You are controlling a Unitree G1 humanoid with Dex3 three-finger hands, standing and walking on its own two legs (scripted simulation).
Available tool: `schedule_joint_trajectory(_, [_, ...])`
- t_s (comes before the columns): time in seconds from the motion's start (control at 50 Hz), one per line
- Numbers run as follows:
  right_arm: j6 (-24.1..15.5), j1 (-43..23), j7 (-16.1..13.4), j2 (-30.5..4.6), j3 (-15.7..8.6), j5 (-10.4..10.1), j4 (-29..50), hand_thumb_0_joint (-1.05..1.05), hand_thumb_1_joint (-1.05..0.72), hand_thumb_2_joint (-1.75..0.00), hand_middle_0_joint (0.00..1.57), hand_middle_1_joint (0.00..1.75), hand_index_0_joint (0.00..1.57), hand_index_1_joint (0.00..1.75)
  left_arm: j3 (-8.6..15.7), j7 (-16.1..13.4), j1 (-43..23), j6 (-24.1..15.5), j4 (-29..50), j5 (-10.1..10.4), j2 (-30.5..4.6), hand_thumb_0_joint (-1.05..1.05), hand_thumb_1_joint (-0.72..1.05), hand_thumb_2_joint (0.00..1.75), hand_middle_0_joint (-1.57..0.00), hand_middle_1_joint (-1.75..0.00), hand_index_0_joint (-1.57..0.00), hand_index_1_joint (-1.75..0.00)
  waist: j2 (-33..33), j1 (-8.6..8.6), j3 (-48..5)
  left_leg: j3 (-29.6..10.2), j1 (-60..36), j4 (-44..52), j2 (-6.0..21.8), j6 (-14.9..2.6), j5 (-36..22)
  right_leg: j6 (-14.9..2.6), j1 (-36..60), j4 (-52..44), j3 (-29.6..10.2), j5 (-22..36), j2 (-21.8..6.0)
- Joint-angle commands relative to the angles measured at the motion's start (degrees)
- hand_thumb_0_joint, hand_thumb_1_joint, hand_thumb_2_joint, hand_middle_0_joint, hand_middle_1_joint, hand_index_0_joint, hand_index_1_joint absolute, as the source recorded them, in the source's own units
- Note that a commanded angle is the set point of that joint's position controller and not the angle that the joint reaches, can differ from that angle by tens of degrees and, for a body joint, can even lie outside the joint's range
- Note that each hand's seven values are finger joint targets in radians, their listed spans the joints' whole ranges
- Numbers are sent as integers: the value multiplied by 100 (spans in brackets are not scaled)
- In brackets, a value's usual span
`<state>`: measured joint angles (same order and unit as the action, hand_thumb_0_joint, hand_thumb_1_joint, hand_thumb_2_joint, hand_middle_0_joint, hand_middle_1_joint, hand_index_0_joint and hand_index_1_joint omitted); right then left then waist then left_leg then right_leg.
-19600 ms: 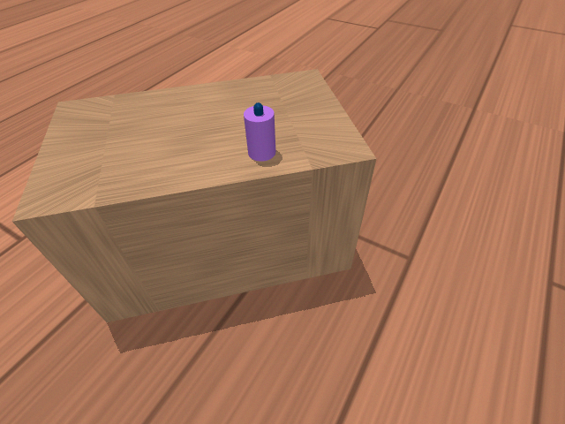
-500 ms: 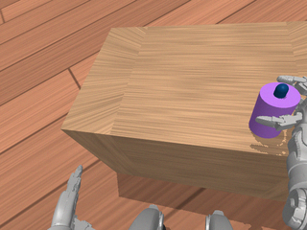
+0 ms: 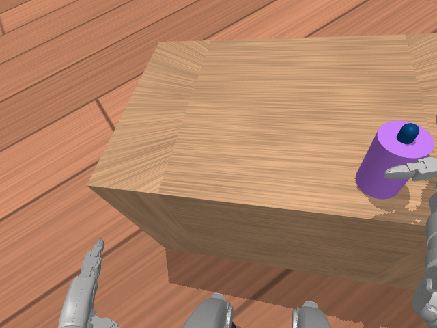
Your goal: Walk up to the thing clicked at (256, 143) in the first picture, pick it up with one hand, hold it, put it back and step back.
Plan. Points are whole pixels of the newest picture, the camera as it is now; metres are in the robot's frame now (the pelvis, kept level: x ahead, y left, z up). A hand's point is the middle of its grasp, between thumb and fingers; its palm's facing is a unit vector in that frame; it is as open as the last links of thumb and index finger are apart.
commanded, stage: withdraw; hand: right
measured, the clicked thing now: (392, 157) +0.46 -0.23 +0.00
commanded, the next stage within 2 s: rise in 0.10 s
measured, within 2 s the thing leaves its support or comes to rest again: neither
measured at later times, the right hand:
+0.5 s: hand out of the picture +0.43 -0.38 +0.09, palm faces +0.46 +0.85 -0.26, open 17.1 cm
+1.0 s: hand out of the picture +0.24 -0.27 +0.05, palm faces +0.32 +0.90 -0.31, open 17.2 cm
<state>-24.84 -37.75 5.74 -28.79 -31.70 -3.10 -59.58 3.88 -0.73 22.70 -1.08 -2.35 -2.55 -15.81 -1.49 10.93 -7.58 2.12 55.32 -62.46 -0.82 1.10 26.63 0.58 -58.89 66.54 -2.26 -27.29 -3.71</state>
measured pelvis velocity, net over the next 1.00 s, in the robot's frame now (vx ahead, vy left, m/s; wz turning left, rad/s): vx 0.04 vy -0.01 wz -0.03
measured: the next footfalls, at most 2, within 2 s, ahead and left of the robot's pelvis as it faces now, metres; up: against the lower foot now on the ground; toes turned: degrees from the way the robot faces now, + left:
none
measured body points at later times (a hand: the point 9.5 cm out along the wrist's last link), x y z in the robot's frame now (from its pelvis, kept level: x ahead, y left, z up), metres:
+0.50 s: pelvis +0.02 -0.01 +0.05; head +0.09 -0.04 +0.49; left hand +0.16 +0.27 +0.02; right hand +0.40 -0.42 +0.11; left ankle +0.03 +0.14 -0.65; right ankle +0.04 -0.12 -0.65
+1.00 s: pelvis +0.04 -0.01 +0.06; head +0.06 -0.01 +0.51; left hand +0.20 +0.27 +0.01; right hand +0.22 -0.32 +0.07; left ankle +0.03 +0.14 -0.65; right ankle +0.04 -0.12 -0.65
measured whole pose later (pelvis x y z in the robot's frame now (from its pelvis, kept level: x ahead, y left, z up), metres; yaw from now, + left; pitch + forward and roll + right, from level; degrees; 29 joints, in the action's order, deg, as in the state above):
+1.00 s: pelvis +0.04 -0.01 +0.06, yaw -2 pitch +5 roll +1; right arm 1.5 19.1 -4.5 -17.2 -11.5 -4.4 -7.7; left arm 5.9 -4.8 21.5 3.7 -19.1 3.8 -15.3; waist 0.8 -1.1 -4.4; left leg 0.9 24.2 -41.0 1.2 1.8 22.2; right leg 0.0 -27.1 44.1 0.0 -22.4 -1.6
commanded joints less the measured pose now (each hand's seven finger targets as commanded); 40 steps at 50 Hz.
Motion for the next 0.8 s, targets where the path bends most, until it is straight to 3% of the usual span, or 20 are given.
schedule_joint_trajectory(0.0, [-327, -2906, 58, -2368, -262, -123, 1685, 0, 54, -3, 7, 5, 6, 5, 141, -99, -174, -220, 647, 38, -604, 0, -53, 4, -5, -4, -5, -4, 1557, -316, -2836, -79, -1276, 962, -131, -206, -1432, -68, 2469, -1088, 107, 1454, 224])
schedule_joint_trajectory(0.06, [-124, -2960, 209, -2483, -146, -93, 1477, 0, 52, -3, 7, 4, 6, 4, 114, -156, -551, -238, 487, 85, -666, 0, -54, 3, -5, -4, -5, -4, 1586, -363, -2762, -84, -1438, 1062, -121, -222, -1489, -59, 2540, -1249, 104, 1554, 222])
schedule_joint_trajectory(0.1, [64, -2905, 370, -2435, -90, -123, 1154, 0, 49, -3, 7, 4, 6, 4, 187, -210, -655, -245, 450, 97, -832, 0, -54, 3, -5, -4, -5, -4, 1442, -255, -2772, -26, -1508, 1169, -144, -208, -1588, -55, 2732, -1365, 69, 1682, 189])
schedule_joint_trajectory(0.14, [334, -2503, 588, -2019, 184, -165, 423, 0, 47, -4, 7, 4, 7, 4, 187, -229, -456, -245, 343, 176, -869, 0, -55, 4, -6, -4, -5, -5, 1051, -59, -2304, 51, -1422, 1303, -164, -196, -1525, -71, 2688, -1498, 26, 1649, 163])
schedule_joint_trajectory(0.2, [604, -2017, 826, -1882, 180, -278, -153, 0, 44, -2, 9, 3, 8, 3, 117, -201, -314, -283, 240, 258, -784, 0, -57, 6, -7, -5, -6, -6, 442, -47, -1587, 21, -1352, 1522, -137, -120, -1252, -161, 2232, -1602, -2, 1279, 153])
schedule_joint_trajectory(0.22, [915, -1630, 485, -3037, 83, 384, -415, 0, 41, -6, 7, 5, 7, 5, 115, -199, -609, -193, 832, 319, -847, 0, -55, 5, -7, -5, -6, -6, 475, -556, -1770, -68, -1766, 1767, -85, -140, -1168, -103, 2414, -1801, 135, 1351, 219])
schedule_joint_trajectory(0.24, [1013, -2163, 258, -2848, 189, 283, 100, 0, 44, -5, 7, 6, 7, 5, 275, -189, -349, -102, 693, 342, -919, 0, -54, 6, -7, -6, -6, -6, 689, -314, -1949, -65, -1760, 1778, -118, -136, -1277, -87, 2655, -1843, 136, 1424, 179])
schedule_joint_trajectory(0.26, [1145, -1996, 219, -2289, 549, 260, -190, 0, 45, -5, 7, 6, 7, 6, 222, -141, 30, -39, 637, 364, -878, 0, -54, 5, -7, -6, -6, -6, 497, -168, -1737, 40, -1677, 1766, -168, -136, -1408, -82, 2806, -1909, 131, 1563, 180])
schedule_joint_trajectory(0.3, [1382, -1520, 95, -2816, 284, 376, -388, 0, 50, -4, 6, 6, 7, 6, 474, -102, 464, 94, 473, 413, -1088, 0, -53, 5, -6, -5, -6, -5, 279, -248, -1602, 127, -1811, 1807, -163, -142, -1676, -97, 2842, -1968, 138, 1905, 227])
schedule_joint_trajectory(0.32, [1446, -1598, 3, -3076, 244, 436, -89, 0, 47, -5, 7, 6, 7, 6, 445, -58, 585, 163, 348, 440, -1030, 0, -54, 5, -6, -5, -6, -5, 335, -346, -1614, 120, -1926, 1829, -142, -154, -1721, -92, 2878, -2030, 146, 1995, 243])
schedule_joint_trajectory(0.38, [1471, -2646, -295, -4127, -196, 574, 1322, 0, 49, -6, 6, 5, 6, 5, 569, -23, 70, 243, 597, 473, -1207, 0, -54, 7, -6, -5, -6, -5, 1302, -685, -2513, 17, -2396, 1912, -75, -185, -2047, -30, 3659, -2131, 242, 2424, 271])
schedule_joint_trajectory(0.42, [1518, -2313, -473, -3786, -113, 556, 1253, 0, 51, -6, 6, 5, 6, 5, 435, 18, 5, 231, 228, 499, -1016, 0, -54, 7, -6, -5, -6, -5, 1550, -790, -2161, 54, -2397, 1954, -97, -220, -2059, 20, 3696, -2221, 241, 2603, 267])
schedule_joint_trajectory(0.46, [1559, -1636, -614, -3111, 136, 534, 740, 0, 50, -6, 6, 5, 6, 5, 204, 51, -375, 154, -4, 506, -765, 0, -54, 7, -6, -5, -5, -5, 1495, -799, -1767, 68, -2275, 2017, -120, -237, -1906, 54, 3585, -2317, 234, 2608, 216])
schedule_joint_trajectory(0.54, [1613, -1132, -688, -2180, 642, 469, 1094, 0, 50, -6, 6, 5, 6, 5, -400, 77, -748, 73, -301, 477, -222, 0, -57, 9, -6, -5, -5, -6, 1513, -900, -1954, 81, -2528, 2192, -112, -251, -2044, 57, 3832, -2436, 288, 2646, 201])
schedule_joint_trajectory(0.56, [1672, -1081, -696, -1884, 895, 433, 1089, 0, 49, -6, 6, 5, 6, 5, -344, 59, -661, 68, -448, 479, -280, 0, -57, 9, -6, -5, -4, -6, 1460, -814, -1899, 97, -2527, 2241, -120, -261, -2065, 65, 3918, -2481, 276, 2689, 177])
schedule_joint_trajectory(0.58, [1731, -338, -743, -1989, 735, 409, 1095, 0, 48, -6, 6, 5, 6, 5, -111, 21, -635, 61, -257, 478, -560, 0, -57, 9, -6, -5, -5, -6, 1247, -830, -2014, 170, -2609, 2256, -146, -244, -2210, 77, 4109, -2503, 239, 3028, 136])
schedule_joint_trajectory(0.62, [1793, 494, -800, -2341, 497, 348, 2125, 0, 48, -7, 6, 5, 6, 5, 437, -54, -150, 126, -149, 469, -1204, 0, -57, 10, -6, -5, -5, -6, 1147, -922, -2371, 213, -2868, 2281, -150, -228, -2557, 90, 4537, -2490, 270, 3696, 127])
schedule_joint_trajectory(0.64, [1849, 1064, -770, -1927, 727, 270, 2398, 0, 47, -7, 6, 5, 6, 5, 439, -47, 147, 191, -383, 462, -1166, 0, -57, 9, -6, -5, -5, -6, 1236, -936, -2145, 247, -2826, 2284, -161, -233, -2591, 133, 4638, -2505, 266, 4032, 106])
schedule_joint_trajectory(0.68, [2016, 2031, -757, -1226, 1063, 94, 3106, 0, 45, -7, 7, 5, 6, 5, 496, -79, 305, 282, -742, 569, -998, 0, -55, 8, -6, -5, -5, -6, 905, -912, -1328, 279, -2729, 2388, -162, -240, -2386, 73, 4341, -2663, 285, 3656, 106])
schedule_joint_trajectory(0.78, [2259, 3133, -877, -853, 1221, -84, 5213, 0, 45, -7, 6, 5, 6, 5, 643, -196, -162, 327, -289, 713, -991, 0, -49, 8, -5, -5, -5, -5, 381, -1015, -779, 255, -3017, 2567, -87, -206, -1860, -39, 3900, -3041, 321, 2242, 163])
